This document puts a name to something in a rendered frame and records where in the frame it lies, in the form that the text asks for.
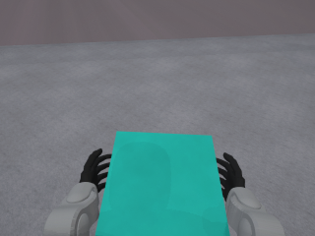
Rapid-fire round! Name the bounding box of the left robot hand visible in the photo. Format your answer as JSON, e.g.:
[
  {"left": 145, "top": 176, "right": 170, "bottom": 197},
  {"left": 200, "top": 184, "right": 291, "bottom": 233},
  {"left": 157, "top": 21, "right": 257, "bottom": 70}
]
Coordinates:
[{"left": 79, "top": 148, "right": 112, "bottom": 193}]

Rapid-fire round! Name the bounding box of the right robot hand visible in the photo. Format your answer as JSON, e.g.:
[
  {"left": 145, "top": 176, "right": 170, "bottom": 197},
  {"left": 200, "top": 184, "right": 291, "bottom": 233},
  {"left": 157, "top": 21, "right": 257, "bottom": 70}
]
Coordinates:
[{"left": 216, "top": 152, "right": 245, "bottom": 201}]

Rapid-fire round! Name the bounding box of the right robot forearm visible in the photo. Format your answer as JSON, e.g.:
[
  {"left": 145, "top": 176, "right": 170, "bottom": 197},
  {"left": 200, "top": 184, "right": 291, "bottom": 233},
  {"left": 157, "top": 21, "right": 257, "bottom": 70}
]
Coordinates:
[{"left": 225, "top": 187, "right": 285, "bottom": 236}]

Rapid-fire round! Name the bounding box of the left robot forearm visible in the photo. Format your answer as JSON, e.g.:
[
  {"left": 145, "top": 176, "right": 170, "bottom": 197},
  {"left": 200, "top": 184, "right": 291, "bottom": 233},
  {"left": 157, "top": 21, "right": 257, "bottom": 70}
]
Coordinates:
[{"left": 42, "top": 182, "right": 99, "bottom": 236}]

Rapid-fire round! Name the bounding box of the carton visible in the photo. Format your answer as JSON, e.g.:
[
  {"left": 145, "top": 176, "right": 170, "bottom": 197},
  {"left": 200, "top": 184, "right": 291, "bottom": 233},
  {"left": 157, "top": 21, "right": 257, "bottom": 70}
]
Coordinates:
[{"left": 95, "top": 131, "right": 230, "bottom": 236}]

